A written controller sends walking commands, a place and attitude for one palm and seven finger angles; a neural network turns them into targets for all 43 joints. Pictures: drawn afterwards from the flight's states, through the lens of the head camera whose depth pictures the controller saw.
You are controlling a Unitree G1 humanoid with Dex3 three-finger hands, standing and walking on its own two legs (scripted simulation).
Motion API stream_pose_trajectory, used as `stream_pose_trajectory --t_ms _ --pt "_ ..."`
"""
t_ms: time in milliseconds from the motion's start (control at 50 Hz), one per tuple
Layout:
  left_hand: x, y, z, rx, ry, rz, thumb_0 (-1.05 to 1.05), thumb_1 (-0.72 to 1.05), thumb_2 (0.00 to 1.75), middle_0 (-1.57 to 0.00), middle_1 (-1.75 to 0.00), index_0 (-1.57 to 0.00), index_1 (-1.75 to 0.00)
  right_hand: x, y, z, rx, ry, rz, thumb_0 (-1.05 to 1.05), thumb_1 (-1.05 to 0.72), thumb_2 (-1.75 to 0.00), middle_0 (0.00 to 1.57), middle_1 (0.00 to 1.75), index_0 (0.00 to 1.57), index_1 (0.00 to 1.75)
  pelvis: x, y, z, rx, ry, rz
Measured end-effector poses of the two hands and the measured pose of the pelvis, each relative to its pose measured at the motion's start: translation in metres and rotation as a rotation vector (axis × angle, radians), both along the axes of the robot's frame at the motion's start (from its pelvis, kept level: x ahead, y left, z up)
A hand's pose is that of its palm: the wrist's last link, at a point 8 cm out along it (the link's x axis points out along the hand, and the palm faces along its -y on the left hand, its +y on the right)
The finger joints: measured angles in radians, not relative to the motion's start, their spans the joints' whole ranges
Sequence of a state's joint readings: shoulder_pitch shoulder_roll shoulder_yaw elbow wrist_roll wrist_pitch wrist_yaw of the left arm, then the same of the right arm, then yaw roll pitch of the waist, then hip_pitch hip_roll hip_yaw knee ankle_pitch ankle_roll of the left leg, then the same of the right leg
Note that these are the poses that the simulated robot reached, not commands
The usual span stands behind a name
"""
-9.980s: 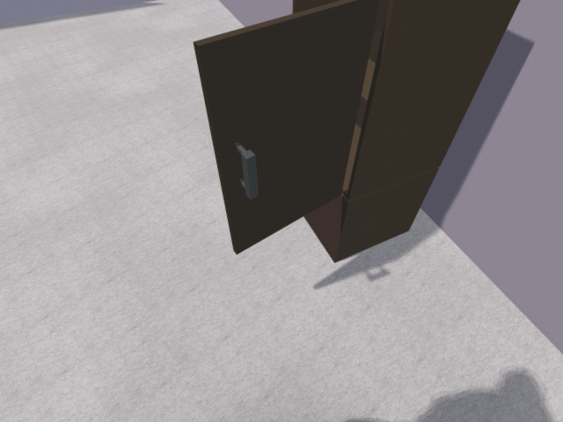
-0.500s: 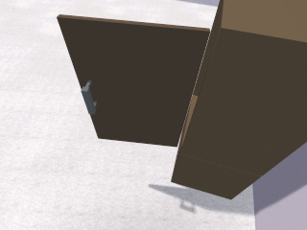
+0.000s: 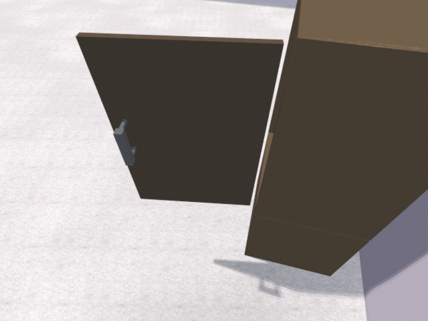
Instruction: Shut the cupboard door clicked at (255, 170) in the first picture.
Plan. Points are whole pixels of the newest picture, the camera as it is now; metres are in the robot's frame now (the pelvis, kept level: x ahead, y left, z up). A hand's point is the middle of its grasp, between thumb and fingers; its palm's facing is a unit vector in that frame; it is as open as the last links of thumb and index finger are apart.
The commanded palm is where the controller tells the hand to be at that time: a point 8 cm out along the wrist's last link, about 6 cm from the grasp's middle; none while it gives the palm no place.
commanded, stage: look again from close up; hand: left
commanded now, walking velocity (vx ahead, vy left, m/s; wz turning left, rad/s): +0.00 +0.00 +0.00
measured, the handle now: (127, 142) +0.54 +0.26 -0.02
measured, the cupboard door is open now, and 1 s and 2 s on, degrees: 100 100 100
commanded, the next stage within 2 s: shuffle to correct the standing spot in 0.36 s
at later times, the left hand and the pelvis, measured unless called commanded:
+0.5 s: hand out of the picture +0.01 +0.19 -0.18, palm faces -0.01 -0.98 -0.18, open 7.4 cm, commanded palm none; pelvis +0.01 +0.02 +0.00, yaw -1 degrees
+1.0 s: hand out of the picture +0.09 +0.22 -0.18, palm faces +0.00 -0.97 -0.22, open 7.4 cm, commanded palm none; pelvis +0.06 +0.04 -0.01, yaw -1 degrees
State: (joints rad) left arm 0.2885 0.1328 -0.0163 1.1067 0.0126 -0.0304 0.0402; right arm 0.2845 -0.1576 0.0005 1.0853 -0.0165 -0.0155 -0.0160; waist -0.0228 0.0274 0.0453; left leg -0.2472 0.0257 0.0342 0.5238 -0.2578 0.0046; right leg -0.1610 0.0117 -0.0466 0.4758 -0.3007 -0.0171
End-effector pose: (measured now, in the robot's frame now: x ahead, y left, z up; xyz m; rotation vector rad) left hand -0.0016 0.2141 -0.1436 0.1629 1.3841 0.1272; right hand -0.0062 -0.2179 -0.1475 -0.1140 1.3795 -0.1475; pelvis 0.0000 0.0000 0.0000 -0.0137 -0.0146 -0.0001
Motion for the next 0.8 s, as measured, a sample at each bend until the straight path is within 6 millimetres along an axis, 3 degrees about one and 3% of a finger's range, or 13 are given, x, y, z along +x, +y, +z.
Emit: stream_pose_trajectory --t_ms 240,560,800 --pt "0.016 0.023 0.002 0.016 -0.044 -0.006 0.01 0.91 0.90 -0.20 -0.30 -0.20 -0.30 0.010 0.011 0.001 -0.005 -0.026 0.032 0.02 -0.94 -0.90 0.20 0.30 0.20 0.30 0.003 0.013 0.000 0.019 -0.006 -0.007" --pt "0.011 0.027 -0.004 -0.011 -0.002 -0.008 0.01 0.91 0.90 -0.20 -0.30 -0.20 -0.30 0.026 0.009 0.010 -0.038 -0.026 0.045 0.01 -0.91 -0.90 0.20 0.30 0.20 0.30 0.008 0.018 0.002 0.018 -0.003 -0.014" --pt "0.011 0.047 -0.017 -0.017 0.062 0.041 0.01 0.91 0.90 -0.20 -0.30 -0.20 -0.30 0.045 0.023 0.005 -0.050 0.006 0.056 0.01 -0.91 -0.90 0.20 0.30 0.20 0.30 0.039 0.034 -0.009 0.019 0.008 -0.008"
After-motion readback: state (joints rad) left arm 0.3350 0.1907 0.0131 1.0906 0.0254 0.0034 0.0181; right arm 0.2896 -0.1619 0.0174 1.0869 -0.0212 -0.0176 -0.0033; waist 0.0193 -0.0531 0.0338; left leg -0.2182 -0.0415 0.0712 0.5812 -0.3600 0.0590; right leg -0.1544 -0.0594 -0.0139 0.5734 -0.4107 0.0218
